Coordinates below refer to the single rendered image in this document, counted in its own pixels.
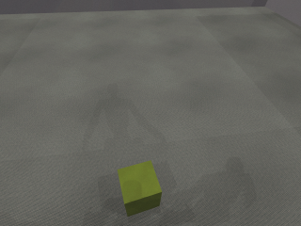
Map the carton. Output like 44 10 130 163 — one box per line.
118 160 162 217

